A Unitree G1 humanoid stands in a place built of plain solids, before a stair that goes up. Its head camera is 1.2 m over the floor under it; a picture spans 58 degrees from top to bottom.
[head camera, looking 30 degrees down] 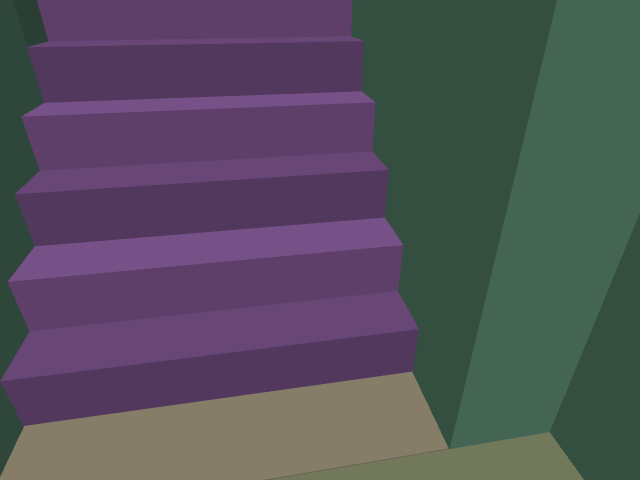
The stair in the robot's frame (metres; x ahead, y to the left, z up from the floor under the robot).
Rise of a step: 0.20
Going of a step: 0.22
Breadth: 1.30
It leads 10 degrees to the left of straight ahead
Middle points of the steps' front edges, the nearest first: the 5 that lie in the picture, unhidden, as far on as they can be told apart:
1.01 0.30 0.20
1.22 0.34 0.41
1.44 0.38 0.61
1.66 0.42 0.81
1.88 0.46 1.02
